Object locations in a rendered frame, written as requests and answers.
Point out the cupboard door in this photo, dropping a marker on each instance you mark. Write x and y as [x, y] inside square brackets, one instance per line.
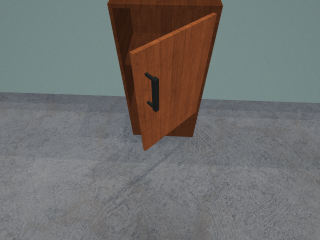
[178, 59]

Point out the handle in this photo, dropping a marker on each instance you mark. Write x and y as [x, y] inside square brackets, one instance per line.
[155, 92]

